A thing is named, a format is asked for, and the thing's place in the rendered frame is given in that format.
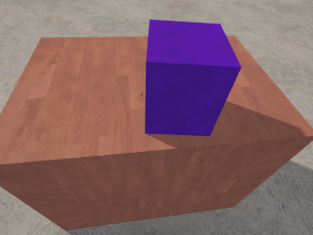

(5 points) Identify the carton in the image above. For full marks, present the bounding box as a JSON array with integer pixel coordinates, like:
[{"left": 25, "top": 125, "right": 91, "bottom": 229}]
[{"left": 145, "top": 20, "right": 242, "bottom": 136}]

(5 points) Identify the pedestal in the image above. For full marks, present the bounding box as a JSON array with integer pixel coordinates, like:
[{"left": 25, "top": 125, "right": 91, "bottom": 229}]
[{"left": 0, "top": 35, "right": 313, "bottom": 231}]

